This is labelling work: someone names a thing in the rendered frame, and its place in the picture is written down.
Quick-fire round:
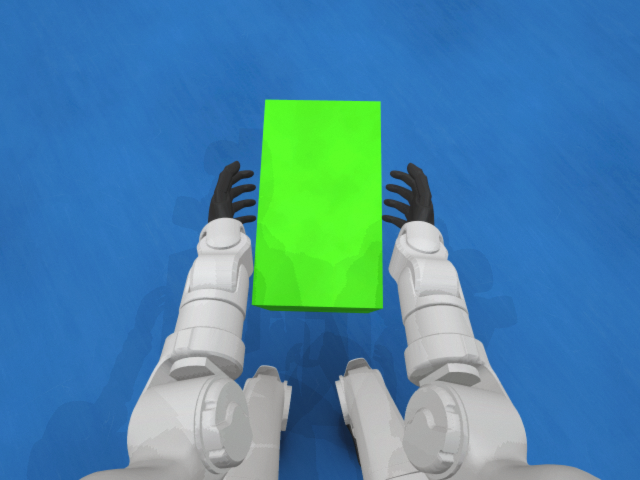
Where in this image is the right robot foot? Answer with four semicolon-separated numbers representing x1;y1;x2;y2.
346;424;361;467

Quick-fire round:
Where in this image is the right robot upper arm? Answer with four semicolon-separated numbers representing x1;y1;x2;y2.
402;381;601;480

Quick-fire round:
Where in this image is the carton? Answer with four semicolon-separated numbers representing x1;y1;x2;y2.
252;100;383;313

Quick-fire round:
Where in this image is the robot right hand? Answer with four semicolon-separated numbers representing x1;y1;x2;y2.
382;163;434;229

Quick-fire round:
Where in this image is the right robot forearm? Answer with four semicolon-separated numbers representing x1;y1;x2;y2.
389;221;512;403

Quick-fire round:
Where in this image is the left robot upper arm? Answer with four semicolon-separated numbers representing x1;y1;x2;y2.
79;374;253;480

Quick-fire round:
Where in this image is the robot left hand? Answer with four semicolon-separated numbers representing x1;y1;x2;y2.
208;161;256;224

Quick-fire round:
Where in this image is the left robot forearm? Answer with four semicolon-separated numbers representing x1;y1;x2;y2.
127;218;254;459

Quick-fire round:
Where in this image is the right robot thigh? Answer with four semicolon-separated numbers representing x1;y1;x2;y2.
335;366;429;480

